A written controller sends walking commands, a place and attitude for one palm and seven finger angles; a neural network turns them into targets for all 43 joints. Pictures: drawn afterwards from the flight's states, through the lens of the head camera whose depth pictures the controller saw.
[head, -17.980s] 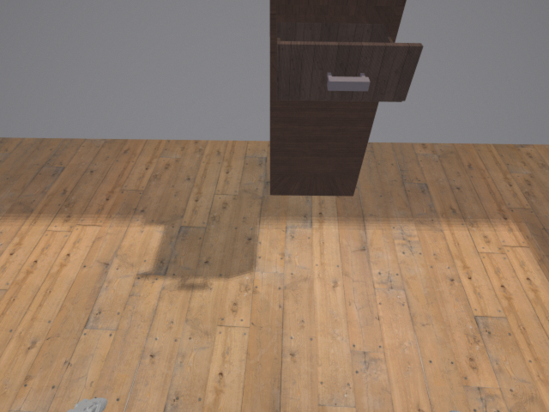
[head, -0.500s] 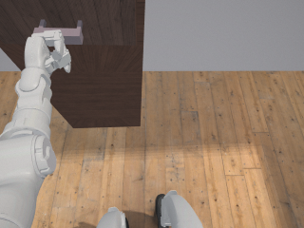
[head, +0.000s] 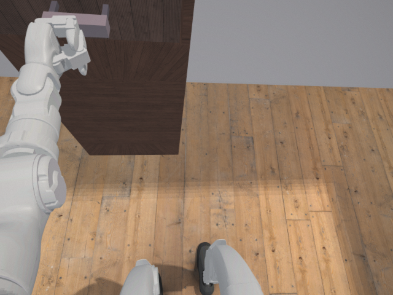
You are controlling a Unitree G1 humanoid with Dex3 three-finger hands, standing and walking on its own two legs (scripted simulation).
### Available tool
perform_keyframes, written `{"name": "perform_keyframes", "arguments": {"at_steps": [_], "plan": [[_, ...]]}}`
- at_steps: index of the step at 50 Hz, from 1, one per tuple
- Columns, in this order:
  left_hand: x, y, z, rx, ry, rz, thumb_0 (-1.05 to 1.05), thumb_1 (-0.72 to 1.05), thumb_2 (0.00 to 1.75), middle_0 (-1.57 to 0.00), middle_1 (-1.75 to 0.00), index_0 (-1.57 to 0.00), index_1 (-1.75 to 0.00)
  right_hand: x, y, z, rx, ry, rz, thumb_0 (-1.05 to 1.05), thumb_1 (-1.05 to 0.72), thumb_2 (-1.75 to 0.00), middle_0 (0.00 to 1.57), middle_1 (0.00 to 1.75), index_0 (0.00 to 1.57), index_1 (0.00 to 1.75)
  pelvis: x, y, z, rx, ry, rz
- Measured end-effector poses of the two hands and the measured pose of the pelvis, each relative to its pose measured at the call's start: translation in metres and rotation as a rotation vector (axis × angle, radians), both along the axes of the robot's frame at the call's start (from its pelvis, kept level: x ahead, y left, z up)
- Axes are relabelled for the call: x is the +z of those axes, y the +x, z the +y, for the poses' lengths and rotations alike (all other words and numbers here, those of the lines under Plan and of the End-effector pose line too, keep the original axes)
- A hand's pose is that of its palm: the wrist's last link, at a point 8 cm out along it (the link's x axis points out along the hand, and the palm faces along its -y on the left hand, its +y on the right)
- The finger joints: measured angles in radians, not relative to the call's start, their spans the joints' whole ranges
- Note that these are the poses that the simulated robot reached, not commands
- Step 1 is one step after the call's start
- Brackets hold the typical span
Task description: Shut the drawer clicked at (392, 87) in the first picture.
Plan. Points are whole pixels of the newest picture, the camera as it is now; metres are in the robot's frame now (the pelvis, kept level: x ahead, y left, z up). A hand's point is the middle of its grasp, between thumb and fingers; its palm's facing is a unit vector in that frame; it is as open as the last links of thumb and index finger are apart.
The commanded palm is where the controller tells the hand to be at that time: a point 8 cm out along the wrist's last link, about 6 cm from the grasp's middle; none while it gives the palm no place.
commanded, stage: pull the fist back off the drawer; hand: left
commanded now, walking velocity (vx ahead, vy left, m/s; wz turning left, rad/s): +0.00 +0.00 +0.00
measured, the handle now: (78, 16) +0.64 +0.15 +0.09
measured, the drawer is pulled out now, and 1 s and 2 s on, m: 0.00 0.00 0.00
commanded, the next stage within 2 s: draw the hand back to the body in 0.58 s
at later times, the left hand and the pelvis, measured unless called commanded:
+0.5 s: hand (90, 55) +0.55 +0.13 +0.09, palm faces -0.07 -1.00 -0.03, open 3.2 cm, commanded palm +0.51 +0.18 +0.10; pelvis +0.03 +0.00 +0.01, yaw -3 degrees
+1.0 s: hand (64, 86) +0.46 +0.16 +0.11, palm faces -0.05 -1.00 -0.05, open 3.3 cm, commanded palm +0.42 +0.21 +0.14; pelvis +0.06 -0.01 +0.04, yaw -2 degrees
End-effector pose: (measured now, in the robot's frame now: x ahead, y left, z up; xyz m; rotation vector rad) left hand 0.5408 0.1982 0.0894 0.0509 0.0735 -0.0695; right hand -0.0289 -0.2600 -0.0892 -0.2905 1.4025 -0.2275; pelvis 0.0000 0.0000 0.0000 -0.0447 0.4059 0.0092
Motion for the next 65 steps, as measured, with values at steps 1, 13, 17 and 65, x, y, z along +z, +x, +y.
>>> {"name": "perform_keyframes", "arguments": {"at_steps": [1,13,17,65], "plan": [[0.000,0.000,0.000,0.000,0.000,0.000,-0.08,0.68,1.03,-1.40,-1.60,-1.41,-1.60,0.000,0.000,0.000,0.001,0.001,0.000,0.00,-0.90,-0.90,0.20,0.30,0.20,0.30,0.000,0.000,0.000,0.000,0.000,-0.001],[0.001,-0.003,-0.004,0.002,-0.003,-0.020,-0.04,0.75,1.00,-1.40,-1.60,-1.40,-1.60,0.002,-0.001,0.006,-0.023,0.031,0.001,0.00,-0.90,-0.90,0.20,0.30,0.20,0.30,0.003,0.004,0.001,-0.017,0.003,-0.015],[0.001,-0.005,-0.008,0.003,-0.013,-0.029,-0.02,0.81,0.98,-1.40,-1.60,-1.40,-1.60,0.003,0.004,0.009,-0.044,0.047,-0.006,0.00,-0.90,-0.90,0.20,0.30,0.20,0.30,0.006,0.010,0.001,-0.032,0.007,-0.027],[0.083,-0.190,0.026,0.120,0.166,-0.128,0.02,0.90,0.90,-1.40,-1.60,-1.40,-1.60,0.062,0.236,0.018,0.125,0.122,-0.656,0.01,-0.90,-0.90,0.20,0.30,0.20,0.30,0.057,0.055,-0.007,-0.032,0.032,-0.346]]}}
